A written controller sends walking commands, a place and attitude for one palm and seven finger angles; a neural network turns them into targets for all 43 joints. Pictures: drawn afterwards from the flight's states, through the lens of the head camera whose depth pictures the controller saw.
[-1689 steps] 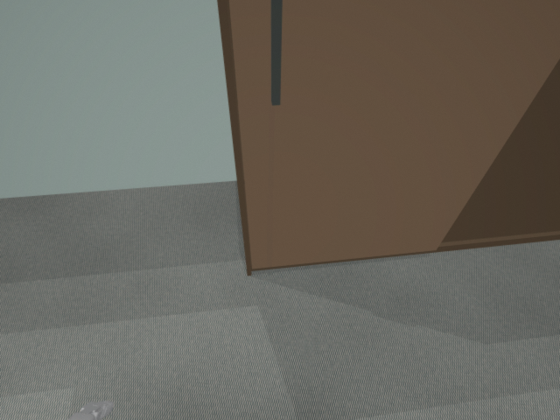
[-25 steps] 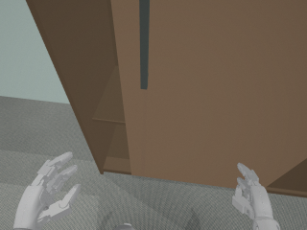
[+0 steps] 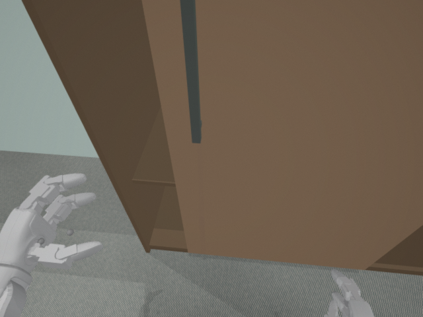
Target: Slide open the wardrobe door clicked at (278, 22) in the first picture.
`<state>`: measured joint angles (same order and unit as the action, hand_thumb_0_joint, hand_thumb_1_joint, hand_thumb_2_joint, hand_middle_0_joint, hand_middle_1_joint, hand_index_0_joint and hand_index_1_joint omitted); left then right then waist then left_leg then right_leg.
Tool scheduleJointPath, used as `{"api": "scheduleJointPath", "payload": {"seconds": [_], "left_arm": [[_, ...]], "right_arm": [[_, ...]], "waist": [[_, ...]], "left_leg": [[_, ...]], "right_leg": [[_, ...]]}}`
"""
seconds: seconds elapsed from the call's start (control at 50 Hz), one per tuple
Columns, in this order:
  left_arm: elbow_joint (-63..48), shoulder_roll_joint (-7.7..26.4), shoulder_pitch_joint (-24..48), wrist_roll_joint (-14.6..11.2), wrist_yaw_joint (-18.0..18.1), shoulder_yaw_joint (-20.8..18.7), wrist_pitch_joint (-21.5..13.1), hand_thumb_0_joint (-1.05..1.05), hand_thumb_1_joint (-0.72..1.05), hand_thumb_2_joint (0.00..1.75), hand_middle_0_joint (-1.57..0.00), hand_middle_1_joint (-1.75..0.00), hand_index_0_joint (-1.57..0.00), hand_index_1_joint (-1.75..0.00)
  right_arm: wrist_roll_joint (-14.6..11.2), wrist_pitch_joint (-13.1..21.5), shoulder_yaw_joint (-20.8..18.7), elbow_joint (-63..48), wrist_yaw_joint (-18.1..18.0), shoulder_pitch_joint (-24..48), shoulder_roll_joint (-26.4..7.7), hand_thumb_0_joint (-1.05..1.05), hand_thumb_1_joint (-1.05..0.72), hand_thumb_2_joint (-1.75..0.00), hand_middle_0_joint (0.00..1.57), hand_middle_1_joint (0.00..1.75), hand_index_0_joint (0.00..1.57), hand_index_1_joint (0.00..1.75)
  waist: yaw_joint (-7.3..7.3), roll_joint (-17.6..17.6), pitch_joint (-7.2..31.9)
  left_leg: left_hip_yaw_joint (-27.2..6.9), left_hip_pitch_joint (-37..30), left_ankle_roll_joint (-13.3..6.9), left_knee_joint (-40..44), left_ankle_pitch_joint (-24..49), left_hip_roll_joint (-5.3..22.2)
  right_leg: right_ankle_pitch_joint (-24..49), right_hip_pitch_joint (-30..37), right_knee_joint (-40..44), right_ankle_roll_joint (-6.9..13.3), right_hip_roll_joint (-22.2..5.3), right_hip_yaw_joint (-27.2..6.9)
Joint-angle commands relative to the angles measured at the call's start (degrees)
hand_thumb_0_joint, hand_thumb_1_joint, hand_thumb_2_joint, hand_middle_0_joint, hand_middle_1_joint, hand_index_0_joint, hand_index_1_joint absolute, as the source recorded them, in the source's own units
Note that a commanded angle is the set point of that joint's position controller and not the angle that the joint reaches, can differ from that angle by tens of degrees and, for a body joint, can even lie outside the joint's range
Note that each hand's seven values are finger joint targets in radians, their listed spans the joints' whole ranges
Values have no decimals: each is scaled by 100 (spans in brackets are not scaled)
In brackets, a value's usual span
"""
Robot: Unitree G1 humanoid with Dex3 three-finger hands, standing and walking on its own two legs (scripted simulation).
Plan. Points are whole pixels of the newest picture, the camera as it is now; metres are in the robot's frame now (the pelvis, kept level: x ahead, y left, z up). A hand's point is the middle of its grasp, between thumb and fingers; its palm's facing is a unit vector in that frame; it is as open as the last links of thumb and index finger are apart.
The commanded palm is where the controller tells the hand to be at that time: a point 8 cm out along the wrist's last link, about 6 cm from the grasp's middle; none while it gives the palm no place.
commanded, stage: raise the hand with hooked fingers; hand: left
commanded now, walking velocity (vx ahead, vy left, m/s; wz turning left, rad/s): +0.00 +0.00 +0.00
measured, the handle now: (194, 74) +0.48 +0.08 +0.23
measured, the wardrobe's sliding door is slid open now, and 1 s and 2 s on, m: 0.19 0.19 0.19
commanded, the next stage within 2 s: move the hooked fingers beside the handle in 1.14 s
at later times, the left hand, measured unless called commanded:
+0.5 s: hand (20, 173) +0.25 +0.29 +0.21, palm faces +0.06 -0.99 -0.10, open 13.9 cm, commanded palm +0.22 +0.33 +0.22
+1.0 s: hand (30, 152) +0.27 +0.27 +0.23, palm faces +0.06 -0.99 -0.09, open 14.0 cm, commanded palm +0.23 +0.31 +0.24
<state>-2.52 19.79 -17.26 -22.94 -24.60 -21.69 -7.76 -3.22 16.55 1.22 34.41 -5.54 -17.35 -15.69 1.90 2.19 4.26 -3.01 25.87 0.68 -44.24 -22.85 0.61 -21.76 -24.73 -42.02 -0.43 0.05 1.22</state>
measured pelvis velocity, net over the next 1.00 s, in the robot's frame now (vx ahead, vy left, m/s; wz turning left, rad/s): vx -0.01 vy -0.01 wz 0.00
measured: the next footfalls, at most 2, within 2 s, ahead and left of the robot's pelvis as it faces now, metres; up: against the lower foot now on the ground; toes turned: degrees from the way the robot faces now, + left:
none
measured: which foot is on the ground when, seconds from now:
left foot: down 0.00-1.00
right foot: down 0.00-1.00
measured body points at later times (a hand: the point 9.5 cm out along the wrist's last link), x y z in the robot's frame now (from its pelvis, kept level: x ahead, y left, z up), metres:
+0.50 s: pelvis -0.01 +0.01 +0.02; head -0.03 +0.00 +0.47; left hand +0.24 +0.34 +0.21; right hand +0.20 -0.18 -0.04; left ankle +0.00 +0.13 -0.71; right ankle +0.00 -0.13 -0.71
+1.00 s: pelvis -0.01 -0.01 +0.02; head -0.03 -0.03 +0.47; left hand +0.26 +0.32 +0.24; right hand +0.19 -0.23 -0.04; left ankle +0.00 +0.13 -0.71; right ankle +0.00 -0.13 -0.71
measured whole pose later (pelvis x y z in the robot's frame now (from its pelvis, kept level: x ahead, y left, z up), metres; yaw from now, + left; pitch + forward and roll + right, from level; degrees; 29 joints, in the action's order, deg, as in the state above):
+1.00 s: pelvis -0.01 -0.01 +0.02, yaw +0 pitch -2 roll +0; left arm 3.8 28.0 8.6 -19.9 -26.8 -28.7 14.4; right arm -4.9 12.2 4.2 34.2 -5.7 -13.1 -15.9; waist 3.6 3.4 1.6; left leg -2.8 11.5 1.1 -29.7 -15.9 0.8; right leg -15.5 -11.0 -28.9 0.2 0.0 1.1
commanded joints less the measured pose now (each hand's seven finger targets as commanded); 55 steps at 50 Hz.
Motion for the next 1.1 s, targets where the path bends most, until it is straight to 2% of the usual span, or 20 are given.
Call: {"api": "scheduleJointPath", "payload": {"seconds": [0.0, 0.02, 0.1, 0.16, 0.24, 0.46, 0.5, 0.52, 0.58, 0.62, 0.68, 0.7, 0.74, 0.8, 0.88, 0.9, 0.92, 0.98, 1.0, 1.08], "left_arm": [[-1494, 1435, 1206, -74, 107, -681, -185, 0, -24, 41, -28, -103, -28, -103], [-1586, 1386, 1353, -70, 117, -639, -138, 0, -27, 40, -28, -105, -28, -105], [-1398, 1581, 1552, -37, 150, -830, 224, 0, -36, 36, -29, -111, -29, -111], [-1428, 1579, 1922, 8, 133, -778, 541, 0, -43, 33, -29, -115, -29, -115], [-1197, 1657, 2428, 32, 69, -787, 975, 0, -50, 30, -30, -120, -30, -120], [-959, 2312, 3962, 187, -89, -1070, 1593, 0, -50, 30, -30, -120, -30, -120], [-706, 2481, 4032, 166, -132, -1219, 1702, 0, -50, 30, -30, -120, -30, -120], [-651, 2519, 4181, 170, -161, -1212, 1746, 0, -50, 30, -30, -120, -30, -120], [-528, 2591, 4598, 208, -206, -1162, 1865, 0, -50, 30, -30, -120, -30, -120], [-458, 2767, 4730, 203, -243, -1268, 1922, 0, -50, 30, -30, -120, -30, -120], [43, 2444, 4246, 166, -370, -1063, 2082, 0, -50, 30, -30, -120, -30, -120], [58, 2457, 4082, 137, -390, -1121, 2094, 0, -50, 30, -30, -120, -30, -120], [-124, 2486, 4232, 155, -400, -1077, 2124, 0, -50, 30, -30, -120, -30, -120], [-505, 2744, 4338, 158, -269, -1330, 2010, 0, -50, 30, -30, -120, -30, -120], [-697, 2775, 4401, 141, -151, -1489, 1804, 0, -50, 30, -30, -120, -30, -120], [-664, 2830, 4348, 156, -125, -1517, 1800, 0, -50, 30, -30, -120, -30, -120], [-592, 2691, 4419, 173, -125, -1371, 1813, 0, -50, 30, -30, -120, -30, -120], [-349, 2579, 4461, 209, -149, -1205, 1893, 0, -50, 30, -30, -120, -30, -120], [-378, 2590, 4456, 202, -160, -1212, 1900, 0, -50, 30, -30, -120, -30, -120], [-477, 2566, 4542, 214, -207, -1148, 1911, 0, -50, 30, -30, -120, -30, -120]], "right_arm": [[-24, 496, -190, -988, -107, 743, -620, 0, -90, -90, 20, 30, 20, 30], [-33, 508, -180, -976, -114, 757, -591, 0, -90, -90, 20, 30, 20, 30], [-47, 478, -121, -934, -116, 796, -599, 0, -90, -90, 20, 30, 20, 30], [-63, 437, -58, -962, -112, 863, -571, 0, -90, -90, 20, 30, 20, 30], [-95, 323, 9, -943, -117, 926, -571, 0, -90, -90, 20, 30, 20, 30], [-127, 81, 142, -946, -143, 1173, -539, 0, -90, -90, 20, 30, 20, 30], [-134, 48, 159, -925, -129, 1228, -546, 0, -90, -90, 20, 30, 20, 30], [-146, 31, 157, -917, -127, 1229, -559, 0, -90, -90, 20, 30, 20, 30], [-174, 16, 157, -937, -124, 1274, -579, 0, -90, -90, 20, 30, 20, 30], [-174, 7, 153, -936, -107, 1271, -599, 0, -90, -90, 20, 30, 20, 30], [-216, -49, 110, -946, -59, 1232, -635, 0, -90, -90, 20, 30, 20, 30], [-217, -72, 96, -974, -28, 1237, -636, 0, -90, -90, 20, 30, 20, 30], [-236, -113, 83, -1024, -8, 1273, -657, 0, -90, -90, 20, 30, 20, 30], [-202, -111, 70, -1084, -6, 1329, -628, 0, -90, -90, 20, 30, 20, 30], [-167, -58, 55, -1056, -50, 1299, -594, 0, -90, -90, 20, 30, 20, 30], [-167, -63, 52, -1021, -49, 1289, -588, 0, -90, -90, 20, 30, 20, 30], [-174, -65, 63, -1000, -61, 1284, -587, 0, -90, -90, 20, 30, 20, 30], [-197, -61, 62, -971, -103, 1261, -609, 0, -90, -90, 20, 30, 20, 30], [-196, -65, 52, -971, -102, 1272, -609, 0, -90, -90, 20, 30, 20, 30], [-198, -57, 69, -1001, -114, 1305, -596, 0, -90, -90, 20, 30, 20, 30]], "waist": [[76, 176, 793], [60, 377, 812], [149, 454, 600], [142, 616, 553], [114, 299, 387], [134, 482, 637], [188, 421, 544], [149, 324, 575], [133, 555, 601], [157, 427, 704], [155, 197, 518], [213, 48, 563], [177, 183, 556], [239, 258, 639], [211, 349, 841], [233, 272, 745], [163, 307, 631], [130, 363, 526], [151, 204, 539], [136, 365, 672]], "left_leg": [[146, -737, -237, 872, 1556, -114], [152, -868, -232, 937, 1579, -119], [111, -1023, -184, 1169, 1693, -105], [75, -1218, -149, 1348, 1777, -89], [34, -1327, -150, 1545, 1628, -71], [-6, -1776, -146, 1823, 1707, -104], [34, -1717, -157, 1842, 1693, -122], [38, -1721, -171, 1855, 1654, -125], [23, -1812, -156, 1925, 1551, -136], [51, -1839, -188, 1905, 1711, -148], [109, -1714, -193, 1887, 1693, -158], [118, -1672, -190, 1877, 1751, -153], [156, -1695, -201, 1871, 1712, -166], [178, -1738, -210, 1853, 1708, -174], [228, -1852, -229, 1830, 1764, -195], [265, -1800, -233, 1802, 1755, -177], [273, -1767, -237, 1823, 1679, -176], [267, -1753, -237, 1822, 1541, -185], [274, -1742, -236, 1802, 1558, -174], [255, -1827, -239, 1796, 1647, -197]], "right_leg": [[1354, 678, 788, 77, 93, 201], [1394, 675, 810, 81, 96, 226], [1493, 856, 959, 122, 132, 294], [1549, 905, 1042, 131, 137, 351], [1408, 951, 1246, 121, 160, 360], [1434, 1260, 1569, 169, 142, 306], [1446, 1344, 1672, 176, 134, 278], [1426, 1331, 1688, 165, 121, 277], [1299, 1287, 1709, 175, 108, 280], [1487, 1418, 1747, 177, 97, 244], [1556, 1327, 1736, 154, 90, 255], [1616, 1448, 1748, 161, 83, 244], [1591, 1337, 1740, 142, 85, 228], [1505, 1414, 1777, 145, 88, 184], [1632, 1507, 1751, 129, 83, 167], [1625, 1520, 1802, 116, 81, 121], [1588, 1452, 1815, 104, 64, 112], [1450, 1344, 1833, 96, 65, 100], [1464, 1417, 1869, 84, 47, 61], [1617, 1435, 1798, 89, 56, 98]]}}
